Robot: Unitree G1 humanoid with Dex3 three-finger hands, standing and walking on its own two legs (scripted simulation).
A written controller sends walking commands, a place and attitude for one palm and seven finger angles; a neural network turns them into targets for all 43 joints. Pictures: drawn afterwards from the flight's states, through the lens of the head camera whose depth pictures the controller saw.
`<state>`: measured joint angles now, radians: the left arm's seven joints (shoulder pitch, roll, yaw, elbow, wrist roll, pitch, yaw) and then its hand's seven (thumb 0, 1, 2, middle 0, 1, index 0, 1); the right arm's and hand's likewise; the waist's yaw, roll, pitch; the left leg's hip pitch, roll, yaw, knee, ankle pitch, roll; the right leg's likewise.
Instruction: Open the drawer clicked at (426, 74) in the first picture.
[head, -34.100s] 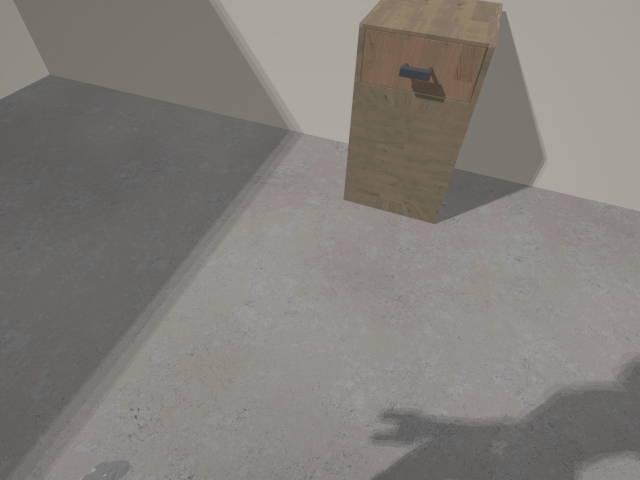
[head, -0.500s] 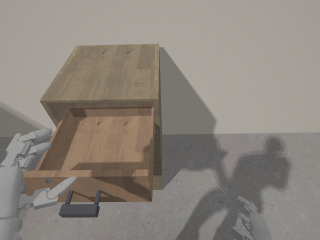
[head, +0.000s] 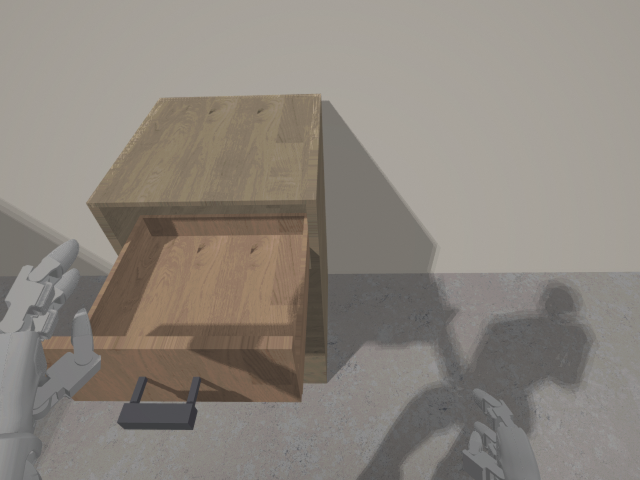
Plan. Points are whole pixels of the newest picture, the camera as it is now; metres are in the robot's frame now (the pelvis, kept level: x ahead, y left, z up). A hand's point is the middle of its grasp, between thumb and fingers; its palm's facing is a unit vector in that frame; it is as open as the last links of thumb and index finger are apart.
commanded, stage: step back with the hand held close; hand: left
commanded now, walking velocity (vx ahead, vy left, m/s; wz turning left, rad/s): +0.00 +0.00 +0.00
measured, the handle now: (163, 400) +0.24 +0.28 -0.09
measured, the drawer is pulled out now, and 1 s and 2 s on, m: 0.30 0.30 0.30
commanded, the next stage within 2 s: stop stepping back and stand still in 1.34 s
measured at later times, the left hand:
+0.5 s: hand (46, 387) +0.15 +0.27 +0.15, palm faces +0.29 -0.83 -0.47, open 7.4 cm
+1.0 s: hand out of the picture +0.07 +0.27 +0.16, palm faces +0.41 -0.80 -0.45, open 7.4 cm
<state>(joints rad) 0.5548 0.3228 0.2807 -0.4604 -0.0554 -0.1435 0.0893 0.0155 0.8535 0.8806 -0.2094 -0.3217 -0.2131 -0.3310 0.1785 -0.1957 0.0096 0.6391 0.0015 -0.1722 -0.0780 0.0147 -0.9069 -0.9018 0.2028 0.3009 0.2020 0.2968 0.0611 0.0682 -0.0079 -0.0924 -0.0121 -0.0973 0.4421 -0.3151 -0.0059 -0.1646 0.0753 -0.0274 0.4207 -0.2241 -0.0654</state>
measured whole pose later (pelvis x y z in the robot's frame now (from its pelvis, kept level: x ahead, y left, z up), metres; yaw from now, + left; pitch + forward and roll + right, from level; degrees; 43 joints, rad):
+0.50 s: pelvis -0.04 +0.03 +0.00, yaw +0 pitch +1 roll +0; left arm 0.67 0.42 0.37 -0.63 -0.03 -0.18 0.11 0.02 0.89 0.90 -0.21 -0.30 -0.21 -0.31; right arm 0.19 -0.20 -0.02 0.56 0.00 -0.06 -0.07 0.01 -0.91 -0.90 0.20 0.30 0.20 0.30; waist -0.01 -0.06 0.00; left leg -0.26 -0.07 -0.08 0.51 -0.28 0.03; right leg -0.33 0.02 -0.01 0.49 -0.19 -0.02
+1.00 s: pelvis -0.11 +0.02 -0.01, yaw +1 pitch +1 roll -2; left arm 0.65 0.39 0.39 -0.62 -0.02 -0.20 0.19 0.02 0.89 0.90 -0.21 -0.30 -0.21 -0.31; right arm 0.26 -0.18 0.00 0.62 -0.05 -0.13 -0.08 0.01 -0.91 -0.90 0.20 0.30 0.20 0.30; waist -0.02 -0.02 -0.01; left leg -0.43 0.01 -0.04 0.61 -0.21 0.01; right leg -0.44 0.06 0.01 0.84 -0.45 0.00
